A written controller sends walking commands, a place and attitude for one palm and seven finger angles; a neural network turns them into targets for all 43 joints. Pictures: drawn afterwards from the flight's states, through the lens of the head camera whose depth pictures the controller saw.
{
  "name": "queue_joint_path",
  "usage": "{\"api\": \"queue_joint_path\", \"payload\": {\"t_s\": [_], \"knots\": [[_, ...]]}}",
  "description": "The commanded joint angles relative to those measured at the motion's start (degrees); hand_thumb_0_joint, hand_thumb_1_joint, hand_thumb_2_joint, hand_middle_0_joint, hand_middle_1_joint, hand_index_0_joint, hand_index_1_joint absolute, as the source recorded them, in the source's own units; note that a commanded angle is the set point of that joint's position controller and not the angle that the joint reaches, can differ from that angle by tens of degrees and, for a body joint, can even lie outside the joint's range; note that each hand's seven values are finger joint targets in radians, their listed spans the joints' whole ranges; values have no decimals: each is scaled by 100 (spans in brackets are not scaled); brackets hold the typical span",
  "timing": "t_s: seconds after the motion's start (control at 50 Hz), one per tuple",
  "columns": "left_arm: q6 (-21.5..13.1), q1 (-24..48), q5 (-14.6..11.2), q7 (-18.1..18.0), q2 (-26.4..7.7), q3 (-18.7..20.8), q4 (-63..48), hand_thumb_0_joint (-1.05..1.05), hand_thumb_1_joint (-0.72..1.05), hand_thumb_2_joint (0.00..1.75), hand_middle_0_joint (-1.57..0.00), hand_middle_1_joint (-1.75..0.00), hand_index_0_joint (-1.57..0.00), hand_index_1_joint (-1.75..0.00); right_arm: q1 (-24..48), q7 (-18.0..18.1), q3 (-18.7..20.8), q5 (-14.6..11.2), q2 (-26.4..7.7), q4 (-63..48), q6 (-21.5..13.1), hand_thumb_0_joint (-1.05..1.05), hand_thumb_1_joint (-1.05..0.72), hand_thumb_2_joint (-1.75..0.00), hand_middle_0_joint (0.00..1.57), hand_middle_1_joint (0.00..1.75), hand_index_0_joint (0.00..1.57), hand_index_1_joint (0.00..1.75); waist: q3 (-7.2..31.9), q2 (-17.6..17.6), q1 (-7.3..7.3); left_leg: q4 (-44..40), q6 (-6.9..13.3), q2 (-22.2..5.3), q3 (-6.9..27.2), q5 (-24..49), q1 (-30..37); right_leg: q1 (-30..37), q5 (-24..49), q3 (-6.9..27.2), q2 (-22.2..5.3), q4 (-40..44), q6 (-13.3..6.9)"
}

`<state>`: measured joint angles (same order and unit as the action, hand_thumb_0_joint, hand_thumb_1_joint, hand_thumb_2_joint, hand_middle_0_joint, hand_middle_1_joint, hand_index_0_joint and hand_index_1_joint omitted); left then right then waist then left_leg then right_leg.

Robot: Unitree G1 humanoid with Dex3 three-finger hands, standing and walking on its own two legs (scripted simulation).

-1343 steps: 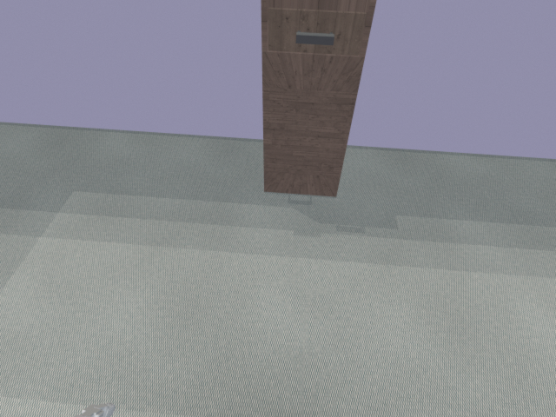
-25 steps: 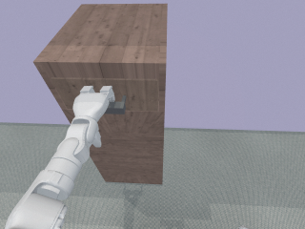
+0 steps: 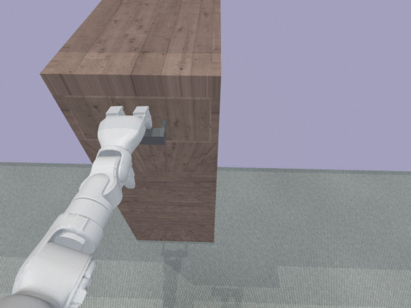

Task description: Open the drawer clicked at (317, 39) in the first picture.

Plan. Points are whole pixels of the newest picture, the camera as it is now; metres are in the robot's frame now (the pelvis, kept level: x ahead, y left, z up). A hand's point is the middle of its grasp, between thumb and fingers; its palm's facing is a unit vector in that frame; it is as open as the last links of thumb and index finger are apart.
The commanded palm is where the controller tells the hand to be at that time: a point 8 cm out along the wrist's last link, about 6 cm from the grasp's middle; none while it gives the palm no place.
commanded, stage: lower the fingers behind the handle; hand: left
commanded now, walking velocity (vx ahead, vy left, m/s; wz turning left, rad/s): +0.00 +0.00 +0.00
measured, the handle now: (139, 129) +0.50 +0.18 +0.05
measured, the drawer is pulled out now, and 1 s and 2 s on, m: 0.00 0.00 0.00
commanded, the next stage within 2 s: lift the fingers back up to retry in 0.20 s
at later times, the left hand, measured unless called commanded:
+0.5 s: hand (130, 144) +0.44 +0.18 +0.07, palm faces +0.00 -0.04 -1.00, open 13.8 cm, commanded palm +0.41 +0.19 +0.12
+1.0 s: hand (124, 124) +0.45 +0.18 +0.13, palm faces +0.06 -0.07 -1.00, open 13.8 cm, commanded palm +0.40 +0.18 +0.18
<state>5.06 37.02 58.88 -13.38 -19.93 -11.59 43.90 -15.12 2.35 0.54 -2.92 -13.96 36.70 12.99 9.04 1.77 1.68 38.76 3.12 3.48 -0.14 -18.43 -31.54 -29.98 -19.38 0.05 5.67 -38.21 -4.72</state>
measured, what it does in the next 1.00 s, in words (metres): stands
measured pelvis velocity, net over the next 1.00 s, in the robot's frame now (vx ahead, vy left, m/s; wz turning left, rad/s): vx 0.03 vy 0.02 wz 0.00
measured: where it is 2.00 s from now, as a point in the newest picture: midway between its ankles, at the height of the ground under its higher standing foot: outside the picture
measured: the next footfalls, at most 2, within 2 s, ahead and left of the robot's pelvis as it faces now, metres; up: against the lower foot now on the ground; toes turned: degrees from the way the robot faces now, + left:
none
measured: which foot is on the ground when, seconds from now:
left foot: down 0.00-1.00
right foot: down 0.00-1.00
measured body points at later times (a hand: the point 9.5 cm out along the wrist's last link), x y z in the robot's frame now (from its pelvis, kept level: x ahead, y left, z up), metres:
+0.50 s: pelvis -0.01 +0.02 +0.00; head +0.02 +0.00 +0.45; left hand +0.43 +0.18 +0.13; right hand +0.07 -0.24 -0.13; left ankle +0.00 +0.09 -0.72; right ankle -0.01 -0.07 -0.72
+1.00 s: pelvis +0.03 +0.02 +0.01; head +0.03 +0.00 +0.46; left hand +0.44 +0.18 +0.18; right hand +0.17 -0.21 -0.11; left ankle +0.00 +0.09 -0.72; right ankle -0.01 -0.07 -0.72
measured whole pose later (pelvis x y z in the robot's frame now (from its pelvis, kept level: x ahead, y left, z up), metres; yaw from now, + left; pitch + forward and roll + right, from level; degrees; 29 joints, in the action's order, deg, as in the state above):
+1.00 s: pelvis +0.03 +0.02 +0.01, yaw +0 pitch +8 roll +0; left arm 15.8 36.0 55.3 -5.7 -17.8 -15.5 32.1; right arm -9.3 0.4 0.7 -3.8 -13.7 37.5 14.0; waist 8.3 4.1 -0.5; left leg 31.5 4.8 5.2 -0.8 -17.6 -21.6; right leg -20.4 -19.1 1.6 4.0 -32.0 -2.9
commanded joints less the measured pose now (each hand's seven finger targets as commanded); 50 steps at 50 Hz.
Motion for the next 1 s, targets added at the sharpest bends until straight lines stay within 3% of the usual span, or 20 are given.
{"api": "queue_joint_path", "payload": {"t_s": [0.0,0.04,0.06,0.1,0.12,0.16,0.22,0.26,0.36,0.44,0.5,0.56,0.62,0.64,0.66,0.7,0.8,0.86,0.92,0.98], "knots": [[206,1558,-30,158,-1034,274,134,0,-50,30,-30,-120,-30,-120,50,103,221,-16,-787,-660,-207,0,-90,-90,20,30,20,30,671,-733,140,-310,15,-48,-64,494,153,498,631,462,-401,797,271],[236,1746,2,144,-1123,289,220,0,-50,30,-30,-120,-30,-120,21,120,226,-15,-803,-623,-219,0,-90,-90,20,30,20,30,666,-648,186,-304,23,-55,-65,364,126,405,408,481,-413,822,273],[242,1773,-28,146,-916,139,223,0,-50,30,-30,-120,-30,-120,-3,115,225,-19,-785,-648,-228,0,-90,-90,20,30,20,30,653,-615,199,-309,23,-53,-71,337,142,366,371,453,-406,826,270],[266,1784,-17,135,-937,155,346,0,-50,30,-30,-120,-30,-120,-31,117,226,-17,-801,-605,-231,0,-90,-90,20,30,20,30,657,-644,220,-293,22,-68,-46,341,143,294,346,439,-386,797,259],[249,1807,-30,142,-1008,277,310,0,-50,30,-30,-120,-30,-120,-64,106,253,-7,-810,-597,-225,0,-90,-90,20,30,20,30,790,-615,175,-293,16,-80,-34,440,208,353,465,401,-370,749,239],[269,1771,-65,150,-661,20,285,0,-50,30,-30,-120,-30,-120,-80,98,250,-13,-768,-627,-242,0,-90,-90,20,30,20,30,866,-572,205,-276,20,-84,-56,446,287,305,471,380,-360,736,251],[306,1982,-62,161,-866,146,463,0,-50,30,-30,-120,-30,-120,-137,103,252,-8,-833,-556,-237,0,-90,-90,20,30,20,30,754,-658,269,-271,16,-99,-17,359,177,213,368,358,-352,731,252],[313,1862,-87,163,-662,24,492,0,-50,30,-30,-120,-30,-120,-144,99,248,-13,-800,-596,-252,0,-90,-90,20,30,20,30,744,-703,239,-288,23,-101,-18,362,215,181,355,333,-336,721,252],[211,2198,-188,162,-752,136,-3,0,-50,30,-30,-120,-30,-120,-91,101,266,-12,-753,-682,-277,0,-90,-90,20,30,20,30,1169,-332,145,-343,22,-132,0,589,551,396,561,309,-319,639,223],[97,2442,-166,103,-906,281,-426,0,-50,30,-30,-120,-30,-120,-16,107,283,-8,-741,-697,-304,0,-90,-90,20,30,20,30,1407,-384,103,-413,31,-165,36,809,793,589,754,310,-300,656,219],[37,2507,-160,64,-950,341,-671,0,-50,30,-30,-120,-30,-120,77,120,281,-22,-733,-686,-326,0,-90,-90,20,30,20,30,1310,-431,96,-495,31,-178,48,943,926,640,883,300,-297,713,214],[-59,2469,-133,-11,-1021,462,-1097,0,-50,30,-30,-120,-30,-120,155,95,323,-17,-716,-701,-367,0,-90,-90,20,30,20,30,1503,-155,-14,-531,8,-193,85,1341,1286,722,1136,246,-264,658,159],[-93,2894,-116,-52,-770,218,-1564,0,-50,30,-30,-120,-30,-120,228,50,355,-5,-687,-668,-402,0,-90,-90,20,30,20,30,1578,-22,84,-552,-44,-250,179,1725,1703,568,1223,166,-240,653,136],[-122,2925,-112,-87,-851,285,-1856,0,-50,30,-30,-120,-30,-120,255,27,380,-9,-686,-680,-424,0,-90,-90,20,30,20,30,1739,140,14,-547,-70,-267,213,1956,1917,566,1321,166,-217,629,118],[-90,2708,-118,-106,-820,300,-2009,0,-50,30,-30,-120,-30,-120,289,4,399,-1,-680,-698,-430,0,-90,-90,20,30,20,30,1917,235,-56,-531,-117,-283,250,2286,2147,604,1453,126,-205,585,101],[2,2818,-162,-116,-829,286,-2227,0,-50,30,-30,-120,-30,-120,370,-16,395,-3,-675,-660,-420,0,-90,-90,20,30,20,30,1974,213,-21,-509,-167,-308,268,2640,2374,614,1620,101,-197,606,121],[474,2501,-210,0,-926,365,-2214,0,-50,30,-30,-120,-30,-120,633,-66,324,-36,-683,-574,-335,0,-90,-90,20,30,20,30,1839,-188,-131,-639,-217,-309,245,3056,2324,1024,2000,95,-221,691,138],[832,2195,-248,235,-804,236,-2283,0,-50,30,-30,-120,-30,-120,854,-121,281,-74,-691,-615,-229,0,-90,-90,20,30,20,30,1703,-267,-191,-708,-239,-321,230,3360,2366,1221,2230,99,-253,748,147],[1150,1874,-301,631,-457,-130,-1964,0,-50,30,-30,-120,-30,-120,963,-139,227,-107,-732,-660,-89,0,-90,-90,20,30,20,30,1310,-451,-119,-791,-244,-300,213,3281,2253,1226,2252,86,-287,858,154],[1124,1557,-361,978,-599,-82,-2218,0,-50,30,-30,-120,-30,-120,1078,-120,164,-110,-738,-807,-30,0,-90,-90,20,30,20,30,1358,-589,-171,-784,-155,-236,157,3140,2195,1471,2521,171,-332,854,190]]}}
